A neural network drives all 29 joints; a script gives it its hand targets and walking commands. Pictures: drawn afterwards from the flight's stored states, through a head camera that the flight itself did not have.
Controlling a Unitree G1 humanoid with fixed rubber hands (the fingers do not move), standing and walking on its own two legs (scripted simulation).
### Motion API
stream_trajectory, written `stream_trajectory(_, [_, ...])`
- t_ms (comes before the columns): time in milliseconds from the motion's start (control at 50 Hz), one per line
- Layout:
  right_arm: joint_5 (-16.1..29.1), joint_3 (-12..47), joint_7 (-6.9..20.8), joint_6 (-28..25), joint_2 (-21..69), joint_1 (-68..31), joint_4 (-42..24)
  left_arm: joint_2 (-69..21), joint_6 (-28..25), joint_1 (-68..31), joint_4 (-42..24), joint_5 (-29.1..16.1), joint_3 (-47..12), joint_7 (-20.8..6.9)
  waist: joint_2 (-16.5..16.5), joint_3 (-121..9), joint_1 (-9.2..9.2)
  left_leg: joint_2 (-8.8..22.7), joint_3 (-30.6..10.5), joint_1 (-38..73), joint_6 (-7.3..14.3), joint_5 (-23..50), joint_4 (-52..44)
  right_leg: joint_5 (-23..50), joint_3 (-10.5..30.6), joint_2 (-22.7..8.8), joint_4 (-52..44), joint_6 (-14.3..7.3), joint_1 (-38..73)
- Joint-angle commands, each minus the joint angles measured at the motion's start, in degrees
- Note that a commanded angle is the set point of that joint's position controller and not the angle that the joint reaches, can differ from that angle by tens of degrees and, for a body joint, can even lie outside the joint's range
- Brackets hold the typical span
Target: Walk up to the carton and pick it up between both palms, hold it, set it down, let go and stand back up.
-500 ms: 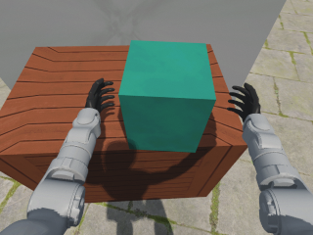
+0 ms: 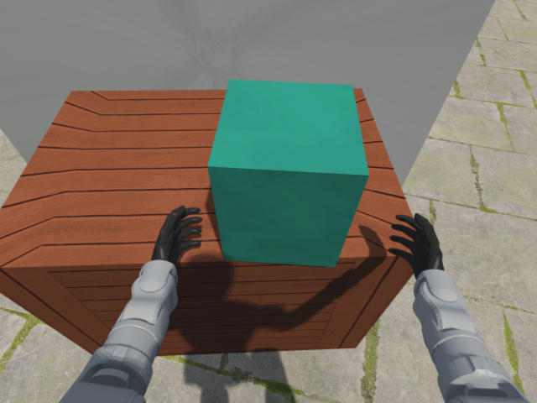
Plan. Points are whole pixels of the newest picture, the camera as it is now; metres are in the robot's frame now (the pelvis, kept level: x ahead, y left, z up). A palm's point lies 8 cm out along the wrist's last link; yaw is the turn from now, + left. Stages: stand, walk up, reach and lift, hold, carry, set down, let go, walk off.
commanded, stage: set down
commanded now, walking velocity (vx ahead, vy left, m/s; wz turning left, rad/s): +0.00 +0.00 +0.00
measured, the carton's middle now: (284, 177) +0.50 -0.02 +0.02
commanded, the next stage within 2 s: none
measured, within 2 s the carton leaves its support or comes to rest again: neither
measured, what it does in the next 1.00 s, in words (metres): stands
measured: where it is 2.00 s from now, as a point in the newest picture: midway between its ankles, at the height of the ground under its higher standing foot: outside the picture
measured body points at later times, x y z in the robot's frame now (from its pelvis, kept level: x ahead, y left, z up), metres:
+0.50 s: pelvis +0.01 +0.00 +0.00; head +0.03 +0.01 +0.45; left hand +0.27 +0.20 -0.04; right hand +0.27 -0.24 -0.03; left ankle +0.00 +0.11 -0.75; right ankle +0.03 -0.11 -0.75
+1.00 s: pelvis +0.04 +0.00 +0.00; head +0.05 +0.02 +0.45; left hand +0.23 +0.21 -0.06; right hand +0.22 -0.23 -0.06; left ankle +0.00 +0.11 -0.75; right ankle +0.03 -0.11 -0.75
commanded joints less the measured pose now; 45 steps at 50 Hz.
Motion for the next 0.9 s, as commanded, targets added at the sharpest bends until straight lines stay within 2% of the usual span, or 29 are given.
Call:
stream_trajectory(0, [-0.43,-1.10,0.03,-4.61,-7.21,-20.54,-11.87,7.04,-5.81,-17.58,-10.47,0.02,2.09,-0.48,-0.85,-22.56,0.39,-0.20,-1.17,2.45,-0.50,4.95,-2.43,13.69,1.64,-0.82,2.27,0.28,15.63])
stream_trajectory(40, [-0.69,-1.53,-0.17,-5.85,-7.47,-16.63,-12.61,7.49,-6.96,-12.87,-11.34,0.87,2.58,-0.19,-0.91,-22.43,1.03,-0.16,-0.97,2.90,-0.36,6.49,-2.36,15.07,2.01,-1.09,2.54,0.20,15.96])
stream_trajectory(60, [-0.59,-2.25,-0.20,-6.43,-8.10,-19.71,-14.21,8.07,-7.92,-15.62,-13.48,0.58,3.02,0.04,-0.40,-24.49,1.31,-0.49,-0.81,2.01,-0.53,6.77,-1.97,15.40,1.80,-0.41,3.34,0.44,15.51])
stream_trajectory(120, [-0.47,-0.65,-0.05,-8.66,-5.98,-11.74,-13.66,6.67,-9.79,-8.17,-11.69,0.14,2.33,-0.35,-2.02,-22.16,1.36,-0.19,-0.61,1.66,0.00,5.53,-1.95,14.37,2.35,-1.09,3.13,0.42,16.16])
stream_trajectory(140, [-0.39,-0.60,-0.01,-8.82,-6.15,-11.13,-13.01,6.40,-10.24,-6.95,-11.65,0.20,2.41,-0.54,-1.41,-21.90,1.42,-0.21,-0.84,2.36,-0.39,6.84,-1.97,14.92,2.70,-1.02,2.83,0.21,15.98])
stream_trajectory(180, [-0.96,-0.92,0.17,-8.35,-6.33,-11.87,-12.61,7.43,-10.25,-7.17,-9.97,-0.39,1.93,-0.77,-1.65,-20.11,1.19,-0.06,-0.95,1.61,-0.66,4.05,-2.00,11.56,2.13,-0.83,2.56,0.01,14.42])
stream_trajectory(220, [-1.00,-0.82,0.07,-9.12,-5.72,-7.47,-13.08,7.28,-10.87,-3.88,-12.26,-0.07,2.44,-0.99,-1.59,-19.06,1.10,0.00,-0.97,3.18,-0.89,4.77,-1.93,11.19,2.59,-0.79,1.90,-0.08,14.20])
stream_trajectory(280, [0.07,-1.60,0.24,-9.62,-6.54,-4.73,-13.06,7.00,-12.43,-1.14,-14.99,0.34,1.65,-0.91,1.51,-18.81,1.18,-0.33,-0.85,5.72,-1.86,8.26,-1.78,12.65,2.49,-0.16,1.43,-0.62,12.92])
stream_trajectory(320, [0.04,-1.71,0.51,-9.44,-6.40,-4.00,-12.28,6.96,-12.85,-0.44,-13.96,-0.33,0.65,-0.77,2.47,-17.09,0.86,-0.27,-0.91,4.80,-2.31,4.97,-1.98,8.96,2.24,-0.41,1.14,-0.92,12.31])
stream_trajectory(340, [0.47,-0.95,0.86,-9.51,-5.84,0.24,-11.44,6.66,-12.92,4.21,-13.67,-0.19,0.40,-0.87,2.13,-14.80,1.13,-0.14,-0.75,5.85,-2.38,5.58,-1.89,8.63,2.71,-0.59,0.58,-1.32,12.15])
stream_trajectory(360, [0.11,-0.89,0.96,-9.81,-5.88,-0.90,-13.62,6.98,-13.39,2.78,-15.17,-0.61,0.63,-0.88,1.65,-14.41,1.31,-0.31,-0.78,4.95,-2.14,5.11,-1.99,7.17,2.66,-0.37,0.34,-0.90,11.70])
stream_trajectory(400, [-0.68,-0.57,1.15,-9.43,-5.25,1.91,-12.84,6.80,-13.22,4.60,-14.22,-1.02,-0.48,-1.08,0.64,-12.06,0.29,0.04,-0.75,4.84,-2.34,2.97,-2.29,4.86,2.42,-1.15,-0.16,-1.00,11.61])
stream_trajectory(420, [-0.82,-1.70,1.17,-9.35,-5.82,-0.23,-15.80,8.07,-13.40,3.29,-16.10,-1.75,-0.02,-1.07,0.31,-13.40,1.01,-0.34,-0.66,4.01,-2.14,2.70,-2.20,4.61,2.59,-0.80,-0.11,-0.58,11.11])
stream_trajectory(440, [-1.04,-1.83,1.21,-9.36,-6.09,0.34,-17.38,8.08,-13.38,3.55,-17.55,-2.15,-1.08,-0.87,0.39,-14.20,0.55,-0.14,-0.60,3.91,-2.33,2.67,-2.34,5.01,2.07,-0.88,0.23,-0.80,11.33])
stream_trajectory(460, [-1.01,-0.59,1.40,-9.10,-4.79,5.89,-14.69,7.31,-12.81,8.36,-14.99,-0.73,-0.88,-1.08,0.75,-12.30,0.66,-0.19,-0.96,4.47,-2.18,3.98,-2.19,7.14,2.70,-1.46,0.25,-1.11,12.39])
stream_trajectory(500, [-0.48,-1.11,1.42,-8.77,-5.86,5.57,-16.60,8.47,-12.18,9.09,-18.24,-0.48,-0.19,-1.05,1.35,-12.79,1.70,-0.27,-1.00,4.02,-2.49,5.13,-1.97,7.74,2.57,-0.90,0.72,-1.38,13.67])
stream_trajectory(520, [-0.16,-0.15,1.49,-8.44,-5.41,8.08,-15.01,7.69,-11.48,11.80,-16.38,-0.17,-0.28,-1.17,1.33,-10.37,1.64,-0.16,-0.94,4.01,-2.45,4.81,-1.92,6.95,2.98,-1.34,0.39,-1.48,13.59])
stream_trajectory(560, [-0.28,-0.96,1.72,-8.31,-6.06,6.48,-17.06,8.35,-11.39,9.11,-19.72,-1.24,-1.03,-0.98,1.44,-10.39,1.72,-0.08,-1.08,3.55,-2.82,4.49,-2.13,6.24,2.68,-0.95,0.54,-1.48,12.93])
stream_trajectory(600, [-0.72,-0.15,2.03,-8.12,-5.19,10.00,-16.99,6.81,-10.41,13.08,-18.50,-0.81,-2.29,-0.76,1.06,-10.21,1.34,0.23,-1.41,4.93,-2.87,5.95,-1.80,7.40,2.83,-1.35,0.48,-1.61,13.09])
stream_trajectory(640, [-0.83,-0.67,1.78,-7.72,-6.37,10.10,-19.28,7.38,-9.27,13.26,-20.56,-0.59,-1.48,-0.93,0.15,-11.72,1.62,0.17,-1.42,5.35,-2.83,8.20,-1.30,9.89,2.66,-0.96,0.82,-1.42,13.61])
stream_trajectory(660, [-1.26,0.22,1.71,-7.08,-5.61,14.00,-15.97,6.99,-7.67,16.96,-18.74,1.16,-1.38,-1.04,0.76,-10.12,1.29,0.04,-1.36,5.74,-2.83,8.89,-0.83,11.00,3.30,-1.46,0.83,-1.54,14.10])
stream_trajectory(680, [-0.82,0.87,1.66,-7.69,-5.72,19.77,-15.71,6.33,-6.81,22.36,-19.45,2.50,-0.78,-1.53,0.07,-8.41,1.68,0.04,-1.12,6.63,-2.99,11.00,-1.03,13.54,3.21,-0.94,0.50,-1.67,16.28])
stream_trajectory(700, [-0.74,1.33,1.35,-7.63,-5.65,19.77,-15.63,7.22,-5.41,22.95,-19.29,3.18,-0.06,-2.14,-0.44,-8.40,1.94,-0.14,-1.02,6.75,-2.99,13.08,-0.87,15.68,3.50,-0.96,0.32,-1.53,16.46])
stream_trajectory(720, [-0.48,0.45,1.19,-8.00,-6.56,19.73,-18.30,8.03,-5.05,21.88,-23.84,3.09,0.73,-2.14,0.41,-9.88,2.04,-0.30,-1.16,8.39,-3.35,14.27,-1.07,16.34,2.88,-0.26,0.18,-1.47,16.81])
stream_trajectory(760, [0.10,-0.05,1.37,-8.14,-7.59,18.52,-22.03,9.11,-4.78,20.91,-28.41,2.69,-0.21,-1.58,1.36,-9.72,2.45,-0.44,-0.75,8.61,-3.96,15.15,-1.17,16.00,2.43,0.57,0.36,-1.49,16.73])
stream_trajectory(820, [-0.25,0.71,2.06,-7.06,-7.00,21.56,-24.45,7.47,-3.30,23.58,-30.64,2.20,-0.80,-1.00,0.95,-8.71,2.62,-0.16,-0.88,8.77,-3.85,16.56,-1.53,15.93,2.37,0.65,-0.10,-1.60,17.49])
stream_trajectory(840, [-0.53,1.46,2.20,-5.60,-6.08,24.07,-20.94,7.29,-1.34,26.04,-27.39,3.39,-0.88,-1.24,1.47,-6.02,2.50,-0.07,-0.92,8.86,-3.73,15.68,-1.76,15.11,2.83,-0.08,-0.72,-1.87,17.50])
stream_trajectory(860, [-0.14,1.98,2.34,-5.80,-5.96,25.73,-22.49,7.49,-0.43,27.28,-29.98,3.28,-0.22,-1.25,2.10,-5.85,3.46,-0.15,-0.69,8.83,-3.63,15.80,-1.92,15.06,2.81,0.17,-0.93,-1.84,18.05])
stream_trajectory(880, [-0.58,1.59,2.16,-5.41,-6.17,26.78,-22.24,7.37,0.71,28.15,-29.82,3.89,-0.35,-1.31,2.03,-4.60,3.03,0.11,-0.99,9.68,-3.34,15.88,-2.09,15.10,2.98,0.04,-1.24,-1.74,17.74])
